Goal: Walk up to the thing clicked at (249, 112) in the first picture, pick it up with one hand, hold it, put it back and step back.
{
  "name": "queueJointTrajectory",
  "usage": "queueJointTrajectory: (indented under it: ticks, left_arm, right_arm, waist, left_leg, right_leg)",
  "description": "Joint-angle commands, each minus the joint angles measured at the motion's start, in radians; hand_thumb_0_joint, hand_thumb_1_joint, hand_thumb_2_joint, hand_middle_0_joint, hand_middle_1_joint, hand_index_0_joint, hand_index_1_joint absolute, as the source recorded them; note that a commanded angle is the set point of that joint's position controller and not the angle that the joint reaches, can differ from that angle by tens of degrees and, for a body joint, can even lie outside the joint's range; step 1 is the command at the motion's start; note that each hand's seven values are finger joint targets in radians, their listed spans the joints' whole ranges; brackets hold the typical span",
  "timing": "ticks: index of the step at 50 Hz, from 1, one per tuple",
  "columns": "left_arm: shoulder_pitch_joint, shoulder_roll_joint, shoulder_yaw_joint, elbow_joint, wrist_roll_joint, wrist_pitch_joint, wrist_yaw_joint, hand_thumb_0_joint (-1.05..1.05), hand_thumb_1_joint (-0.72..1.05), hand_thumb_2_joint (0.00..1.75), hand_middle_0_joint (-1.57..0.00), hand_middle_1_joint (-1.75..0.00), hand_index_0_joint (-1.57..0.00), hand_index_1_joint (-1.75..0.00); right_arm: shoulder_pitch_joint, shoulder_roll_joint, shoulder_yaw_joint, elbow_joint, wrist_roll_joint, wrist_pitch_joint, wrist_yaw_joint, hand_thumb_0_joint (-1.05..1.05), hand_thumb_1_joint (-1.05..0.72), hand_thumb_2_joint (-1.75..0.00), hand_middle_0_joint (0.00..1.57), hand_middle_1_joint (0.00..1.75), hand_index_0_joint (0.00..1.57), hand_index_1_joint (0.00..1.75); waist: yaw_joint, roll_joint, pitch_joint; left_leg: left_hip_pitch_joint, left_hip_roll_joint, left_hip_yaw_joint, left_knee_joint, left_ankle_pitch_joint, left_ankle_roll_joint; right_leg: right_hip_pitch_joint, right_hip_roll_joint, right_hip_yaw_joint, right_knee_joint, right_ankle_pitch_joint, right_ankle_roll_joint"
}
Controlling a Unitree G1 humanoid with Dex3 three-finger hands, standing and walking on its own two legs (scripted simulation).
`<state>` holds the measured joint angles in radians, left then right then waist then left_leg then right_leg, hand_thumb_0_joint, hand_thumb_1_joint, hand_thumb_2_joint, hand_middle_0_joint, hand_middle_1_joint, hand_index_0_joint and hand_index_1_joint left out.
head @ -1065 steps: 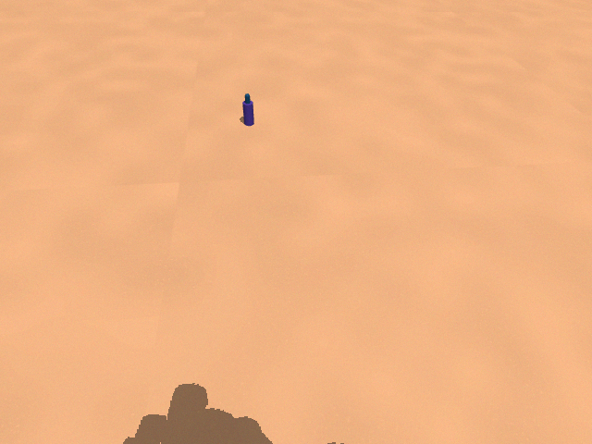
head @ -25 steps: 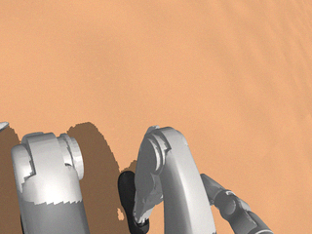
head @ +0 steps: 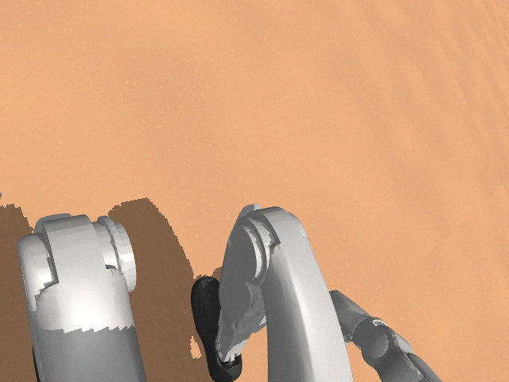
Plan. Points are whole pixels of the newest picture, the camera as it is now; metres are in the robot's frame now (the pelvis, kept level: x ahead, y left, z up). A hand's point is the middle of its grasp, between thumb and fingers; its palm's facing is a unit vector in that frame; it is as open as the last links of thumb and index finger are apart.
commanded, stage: settle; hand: left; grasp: from the side
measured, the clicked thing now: out of the picture +0.37 +0.31 -0.17
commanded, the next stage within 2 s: lift in 1.62 s
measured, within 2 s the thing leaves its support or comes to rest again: leaves its support in 0.02 s
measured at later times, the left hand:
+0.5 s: hand out of the picture +0.33 +0.32 -0.04, palm faces +0.34 -0.94 -0.07, open 8.7 cm
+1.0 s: hand out of the picture +0.34 +0.30 +0.03, palm faces +0.33 -0.94 -0.09, open 8.7 cm
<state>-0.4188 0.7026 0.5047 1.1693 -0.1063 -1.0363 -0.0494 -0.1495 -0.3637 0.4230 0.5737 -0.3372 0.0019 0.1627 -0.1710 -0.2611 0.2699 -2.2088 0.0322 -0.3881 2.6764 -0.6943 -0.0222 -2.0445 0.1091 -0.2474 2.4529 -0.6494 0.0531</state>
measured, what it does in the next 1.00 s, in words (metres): rises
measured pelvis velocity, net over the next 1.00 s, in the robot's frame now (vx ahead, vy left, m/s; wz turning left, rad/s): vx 0.02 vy -0.02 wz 0.16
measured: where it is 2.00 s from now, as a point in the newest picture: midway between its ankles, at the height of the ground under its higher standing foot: (155, 372)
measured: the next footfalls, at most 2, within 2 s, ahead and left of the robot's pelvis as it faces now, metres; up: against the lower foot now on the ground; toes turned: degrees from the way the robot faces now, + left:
none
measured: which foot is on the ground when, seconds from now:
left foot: down 0.00-1.00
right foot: down 0.00-1.00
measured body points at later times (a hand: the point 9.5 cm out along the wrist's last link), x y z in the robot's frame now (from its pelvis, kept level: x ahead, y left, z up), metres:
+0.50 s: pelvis +0.01 -0.01 +0.04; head +0.18 +0.13 +0.43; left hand +0.31 +0.37 -0.03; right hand +0.23 -0.23 -0.05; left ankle +0.09 +0.13 -0.24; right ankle +0.13 -0.12 -0.24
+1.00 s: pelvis +0.02 -0.02 +0.07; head +0.21 +0.06 +0.47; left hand +0.32 +0.34 +0.04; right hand +0.25 -0.24 -0.05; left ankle +0.09 +0.13 -0.24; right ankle +0.13 -0.12 -0.24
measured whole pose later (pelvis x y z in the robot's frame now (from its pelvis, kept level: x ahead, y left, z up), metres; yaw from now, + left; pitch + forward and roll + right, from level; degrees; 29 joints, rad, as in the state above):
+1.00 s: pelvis +0.02 -0.02 +0.07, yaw +9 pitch +30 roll -6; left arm -0.30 0.38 0.38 0.61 -0.20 -0.60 -0.22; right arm 0.00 -0.29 0.04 0.68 -0.07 0.00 0.07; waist -0.05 -0.02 -0.08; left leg -2.20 0.04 -0.16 2.35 -0.69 -0.04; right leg -2.11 0.03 -0.09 2.31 -0.72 0.00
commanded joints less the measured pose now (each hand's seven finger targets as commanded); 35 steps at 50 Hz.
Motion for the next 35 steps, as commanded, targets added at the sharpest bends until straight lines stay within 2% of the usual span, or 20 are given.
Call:
queueJointTrajectory:
  ticks: [1, 4, 7, 8, 9, 14, 16, 17, 18, 20, 21, 22, 24, 25, 29, 30, 32, 33, 34, 35]
  left_arm:
    - [-0.202, 0.195, 0.013, -0.403, -0.032, -0.086, 0.013, 0.00, 0.31, 1.10, -1.07, -1.18, -1.07, -1.18]
    - [-0.207, 0.147, -0.022, -0.471, -0.039, -0.046, 0.013, 0.00, 0.27, 1.10, -1.10, -1.21, -1.11, -1.21]
    - [-0.217, 0.202, 0.007, -0.579, -0.033, -0.016, 0.005, 0.00, 0.22, 1.07, -1.09, -1.19, -1.10, -1.19]
    - [-0.160, 0.121, -0.050, -0.542, -0.039, 0.004, -0.009, 0.00, 0.22, 1.06, -1.11, -1.20, -1.11, -1.20]
    - [-0.214, 0.147, -0.033, -0.627, -0.042, 0.008, -0.012, 0.00, 0.22, 1.06, -1.10, -1.20, -1.11, -1.20]
    - [-0.140, 0.044, -0.079, -0.648, -0.082, 0.080, -0.054, 0.00, 0.16, 1.07, -1.14, -1.24, -1.15, -1.24]
    - [-0.156, 0.055, -0.070, -0.716, -0.085, 0.104, -0.065, 0.00, 0.17, 1.08, -1.13, -1.24, -1.15, -1.24]
    - [-0.129, 0.041, -0.088, -0.700, -0.085, 0.123, -0.072, 0.00, 0.18, 1.07, -1.13, -1.24, -1.15, -1.23]
    - [-0.089, -0.010, -0.106, -0.670, -0.095, 0.142, -0.079, 0.00, 0.18, 1.08, -1.14, -1.25, -1.16, -1.24]
    - [-0.103, -0.014, -0.096, -0.689, -0.108, 0.164, -0.089, 0.00, 0.17, 1.10, -1.14, -1.26, -1.16, -1.26]
    - [-0.104, -0.004, -0.075, -0.696, -0.109, 0.174, -0.091, 0.00, 0.19, 1.09, -1.14, -1.25, -1.16, -1.25]
    - [-0.125, 0.017, -0.077, -0.759, -0.102, 0.179, -0.093, 0.00, 0.22, 1.09, -1.12, -1.24, -1.14, -1.23]
    - [-0.090, -0.011, -0.092, -0.760, -0.104, 0.206, -0.101, 0.00, 0.25, 1.11, -1.15, -1.26, -1.16, -1.25]
    - [-0.066, -0.015, -0.068, -0.769, -0.111, 0.215, -0.101, 0.00, 0.28, 1.13, -1.16, -1.28, -1.18, -1.27]
    - [-0.102, -0.057, -0.089, -0.795, -0.126, 0.241, -0.117, 0.00, 0.27, 1.12, -1.14, -1.26, -1.15, -1.26]
    - [-0.141, -0.008, -0.052, -0.853, -0.126, 0.240, -0.113, 0.00, 0.27, 1.13, -1.14, -1.26, -1.15, -1.26]
    - [-0.096, -0.032, -0.067, -0.810, -0.122, 0.257, -0.121, 0.00, 0.28, 1.12, -1.14, -1.26, -1.15, -1.25]
    - [-0.109, -0.043, -0.072, -0.849, -0.127, 0.256, -0.126, 0.00, 0.29, 1.12, -1.14, -1.26, -1.16, -1.25]
    - [-0.114, -0.018, -0.048, -0.865, -0.129, 0.259, -0.128, 0.00, 0.30, 1.13, -1.14, -1.26, -1.15, -1.25]
    - [-0.104, -0.036, -0.060, -0.848, -0.129, 0.267, -0.135, 0.00, 0.29, 1.13, -1.15, -1.27, -1.17, -1.26]
  right_arm:
    - [0.018, -0.323, -0.162, -0.028, 0.022, 0.003, -0.027, 0.00, -0.92, -0.90, 0.20, 0.30, 0.20, 0.30]
    - [0.053, -0.303, -0.185, 0.003, 0.040, 0.003, -0.031, 0.00, -0.92, -0.90, 0.20, 0.30, 0.20, 0.30]
    - [0.073, -0.298, -0.215, 0.004, 0.060, 0.008, -0.039, 0.00, -0.92, -0.90, 0.20, 0.30, 0.20, 0.30]
    - [0.093, -0.286, -0.220, 0.023, 0.067, 0.012, -0.038, 0.00, -0.92, -0.90, 0.20, 0.30, 0.20, 0.30]
    - [0.095, -0.290, -0.234, 0.013, 0.073, 0.010, -0.040, 0.00, -0.92, -0.90, 0.20, 0.30, 0.20, 0.30]
    - [0.122, -0.255, -0.276, 0.031, 0.117, 0.007, -0.043, 0.00, -0.91, -0.90, 0.20, 0.30, 0.20, 0.30]
    - [0.146, -0.251, -0.302, 0.037, 0.132, 0.006, -0.046, 0.00, -0.91, -0.90, 0.20, 0.30, 0.20, 0.30]
    - [0.135, -0.241, -0.309, 0.031, 0.143, 0.007, -0.049, 0.00, -0.91, -0.90, 0.20, 0.30, 0.20, 0.30]
    - [0.151, -0.228, -0.314, 0.037, 0.150, 0.007, -0.047, 0.00, -0.90, -0.90, 0.20, 0.30, 0.20, 0.30]
    - [0.139, -0.215, -0.326, 0.022, 0.170, 0.007, -0.052, 0.00, -0.90, -0.90, 0.20, 0.30, 0.20, 0.30]
    - [0.151, -0.219, -0.336, 0.027, 0.179, 0.010, -0.055, 0.00, -0.90, -0.89, 0.20, 0.30, 0.20, 0.30]
    - [0.155, -0.212, -0.347, 0.028, 0.185, 0.011, -0.059, 0.00, -0.89, -0.89, 0.20, 0.30, 0.20, 0.30]
    - [0.150, -0.200, -0.359, 0.012, 0.201, 0.013, -0.062, 0.00, -0.89, -0.89, 0.20, 0.30, 0.20, 0.30]
    - [0.168, -0.195, -0.367, 0.018, 0.207, 0.013, -0.064, 0.00, -0.89, -0.89, 0.20, 0.30, 0.20, 0.30]
    - [0.171, -0.172, -0.386, 0.020, 0.229, 0.009, -0.074, 0.00, -0.88, -0.89, 0.20, 0.30, 0.20, 0.30]
    - [0.180, -0.169, -0.392, 0.022, 0.230, 0.007, -0.077, 0.00, -0.88, -0.89, 0.20, 0.30, 0.20, 0.30]
    - [0.184, -0.156, -0.401, 0.025, 0.238, 0.004, -0.082, 0.00, -0.88, -0.89, 0.20, 0.30, 0.20, 0.30]
    - [0.190, -0.151, -0.404, 0.023, 0.239, 0.003, -0.083, 0.00, -0.89, -0.89, 0.20, 0.30, 0.20, 0.30]
    - [0.184, -0.151, -0.412, 0.026, 0.243, 0.000, -0.087, 0.00, -0.88, -0.89, 0.20, 0.30, 0.20, 0.30]
    - [0.189, -0.148, -0.418, 0.030, 0.247, -0.003, -0.090, 0.00, -0.88, -0.89, 0.20, 0.30, 0.20, 0.30]
  waist:
    - [-0.041, 0.683, -0.672]
    - [-0.045, 0.662, -0.666]
    - [-0.018, 0.693, -0.721]
    - [-0.022, 0.678, -0.723]
    - [-0.018, 0.693, -0.748]
    - [0.015, 0.625, -0.759]
    - [0.034, 0.634, -0.826]
    - [0.039, 0.617, -0.808]
    - [0.035, 0.575, -0.810]
    - [0.048, 0.545, -0.800]
    - [0.067, 0.558, -0.809]
    - [0.077, 0.580, -0.847]
    - [0.083, 0.569, -0.853]
    - [0.096, 0.561, -0.871]
    - [0.086, 0.522, -0.888]
    - [0.101, 0.528, -0.919]
    - [0.101, 0.489, -0.921]
    - [0.100, 0.483, -0.947]
    - [0.118, 0.479, -0.954]
    - [0.114, 0.473, -0.961]
  left_leg:
    - [0.470, 0.050, 0.140, -0.406, 0.071, -0.018]
    - [0.453, 0.045, 0.148, -0.416, 0.058, -0.010]
    - [0.489, 0.045, 0.147, -0.437, 0.076, -0.011]
    - [0.495, 0.042, 0.147, -0.448, 0.086, -0.012]
    - [0.511, 0.043, 0.148, -0.449, 0.108, -0.013]
    - [0.460, 0.025, 0.172, -0.477, 0.044, 0.002]
    - [0.489, 0.023, 0.185, -0.478, 0.077, 0.002]
    - [0.449, 0.016, 0.196, -0.483, 0.054, 0.008]
    - [0.431, 0.013, 0.201, -0.486, 0.055, 0.012]
    - [0.400, 0.009, 0.210, -0.503, 0.002, 0.020]
    - [0.417, 0.009, 0.211, -0.517, 0.012, 0.017]
    - [0.443, 0.010, 0.218, -0.521, 0.029, 0.015]
    - [0.430, 0.006, 0.227, -0.538, 0.019, 0.018]
    - [0.437, 0.004, 0.234, -0.540, 0.048, 0.017]
    - [0.428, -0.001, 0.252, -0.547, 0.038, 0.025]
    - [0.429, -0.001, 0.259, -0.546, 0.042, 0.027]
    - [0.418, -0.002, 0.271, -0.545, 0.050, 0.031]
    - [0.414, -0.003, 0.276, -0.546, 0.068, 0.032]
    - [0.414, -0.004, 0.285, -0.548, 0.068, 0.034]
    - [0.428, -0.002, 0.289, -0.551, 0.080, 0.034]
  right_leg:
    - [0.191, 0.010, -0.070, -0.183, 0.162, -0.080]
    - [0.175, 0.008, -0.052, -0.203, 0.157, -0.080]
    - [0.153, 0.002, -0.037, -0.197, 0.163, -0.087]
    - [0.153, -0.002, -0.034, -0.199, 0.165, -0.088]
    - [0.150, -0.003, -0.028, -0.195, 0.183, -0.090]
    - [0.129, -0.010, -0.004, -0.237, 0.128, -0.091]
    - [0.139, -0.015, 0.007, -0.238, 0.154, -0.092]
    - [0.129, -0.017, 0.015, -0.249, 0.130, -0.093]
    - [0.148, -0.017, 0.018, -0.261, 0.127, -0.090]
    - [0.134, -0.020, 0.025, -0.287, 0.080, -0.090]
    - [0.124, -0.022, 0.028, -0.280, 0.085, -0.093]
    - [0.119, -0.023, 0.033, -0.280, 0.093, -0.096]
    - [0.111, -0.027, 0.042, -0.289, 0.073, -0.099]
    - [0.133, -0.028, 0.047, -0.290, 0.096, -0.098]
    - [0.136, -0.033, 0.068, -0.321, 0.079, -0.097]
    - [0.159, -0.032, 0.076, -0.329, 0.082, -0.095]
    - [0.170, -0.033, 0.089, -0.347, 0.078, -0.092]
    - [0.203, -0.036, 0.096, -0.353, 0.094, -0.090]
    - [0.201, -0.038, 0.109, -0.366, 0.089, -0.090]
    - [0.201, -0.039, 0.113, -0.366, 0.097, -0.090]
